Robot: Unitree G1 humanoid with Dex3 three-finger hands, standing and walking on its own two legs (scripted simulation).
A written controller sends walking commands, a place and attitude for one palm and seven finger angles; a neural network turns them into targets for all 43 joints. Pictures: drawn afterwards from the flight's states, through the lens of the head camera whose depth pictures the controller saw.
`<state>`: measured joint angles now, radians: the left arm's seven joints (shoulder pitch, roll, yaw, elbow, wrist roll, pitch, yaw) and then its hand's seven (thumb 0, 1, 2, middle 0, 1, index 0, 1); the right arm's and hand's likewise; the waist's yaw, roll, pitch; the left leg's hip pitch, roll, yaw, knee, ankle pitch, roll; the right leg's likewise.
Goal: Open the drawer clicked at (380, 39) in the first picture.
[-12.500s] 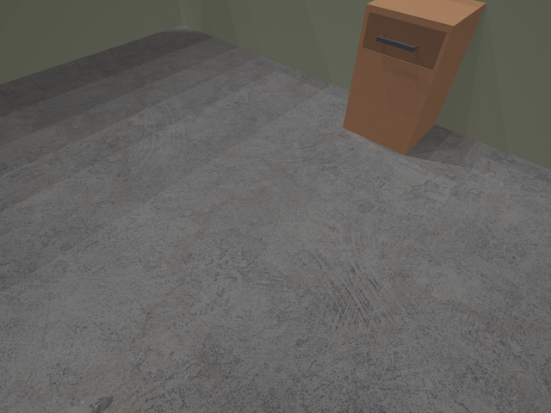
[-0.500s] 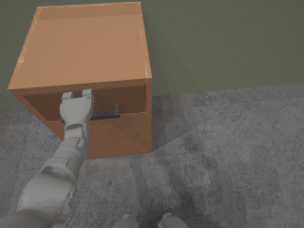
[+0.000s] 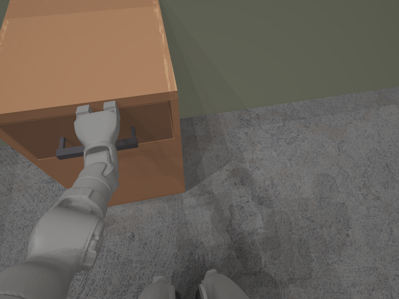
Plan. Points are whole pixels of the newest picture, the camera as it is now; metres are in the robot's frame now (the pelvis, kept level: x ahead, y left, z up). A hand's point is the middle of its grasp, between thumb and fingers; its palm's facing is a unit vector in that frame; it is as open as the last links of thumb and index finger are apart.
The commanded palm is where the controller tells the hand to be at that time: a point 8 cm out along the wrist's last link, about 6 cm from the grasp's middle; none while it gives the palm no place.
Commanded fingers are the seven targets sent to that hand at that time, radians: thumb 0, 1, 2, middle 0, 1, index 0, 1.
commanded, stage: move the hooked fingers above the handle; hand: left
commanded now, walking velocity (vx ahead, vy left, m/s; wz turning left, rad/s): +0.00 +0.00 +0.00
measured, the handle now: (98, 141) +0.52 +0.20 -0.10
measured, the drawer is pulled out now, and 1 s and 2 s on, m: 0.00 0.00 0.00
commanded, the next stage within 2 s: lower the fingers behind the handle in 1.52 s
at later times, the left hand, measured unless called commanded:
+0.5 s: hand (97, 147) +0.48 +0.19 -0.05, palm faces -0.04 -0.02 -1.00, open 13.6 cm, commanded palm +0.48 +0.18 +0.01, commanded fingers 0.00 -0.50 0.30 -0.30 -1.20 -0.30 -1.20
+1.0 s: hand (97, 146) +0.48 +0.18 -0.05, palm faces -0.04 -0.05 -1.00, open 13.6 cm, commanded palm +0.48 +0.16 +0.02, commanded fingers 0.00 -0.50 0.30 -0.30 -1.20 -0.30 -1.20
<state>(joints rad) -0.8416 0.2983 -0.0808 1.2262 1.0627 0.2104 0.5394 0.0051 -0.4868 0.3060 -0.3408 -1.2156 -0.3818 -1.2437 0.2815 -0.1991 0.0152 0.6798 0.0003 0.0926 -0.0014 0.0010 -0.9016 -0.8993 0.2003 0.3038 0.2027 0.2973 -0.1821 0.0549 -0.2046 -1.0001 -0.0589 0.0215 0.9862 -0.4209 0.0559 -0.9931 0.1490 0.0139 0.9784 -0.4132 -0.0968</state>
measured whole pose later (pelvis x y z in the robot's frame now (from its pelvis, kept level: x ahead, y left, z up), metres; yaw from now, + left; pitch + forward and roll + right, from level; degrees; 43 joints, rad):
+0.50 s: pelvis +0.00 +0.01 -0.02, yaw +2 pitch +28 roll -2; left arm -0.85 0.32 -0.12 1.21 1.08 0.12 0.56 0.00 -0.49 0.31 -0.34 -1.22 -0.36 -1.23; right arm 0.31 -0.23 -0.02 0.70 -0.02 0.08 0.01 0.00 -0.90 -0.90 0.20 0.30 0.20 0.30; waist -0.16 0.06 -0.22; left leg -1.11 -0.08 -0.02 1.10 -0.46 0.07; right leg -1.08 0.13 -0.04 1.06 -0.46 -0.08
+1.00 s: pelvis +0.00 +0.03 -0.02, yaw +2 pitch +27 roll -3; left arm -0.87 0.27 -0.17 1.21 1.06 0.14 0.56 0.00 -0.49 0.31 -0.35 -1.21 -0.35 -1.21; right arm 0.33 -0.23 -0.04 0.72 -0.04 0.10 0.03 0.00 -0.90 -0.90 0.20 0.30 0.20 0.30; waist -0.16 0.07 -0.22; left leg -1.09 -0.09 -0.02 1.10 -0.47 0.09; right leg -1.05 0.12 -0.04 1.05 -0.47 -0.06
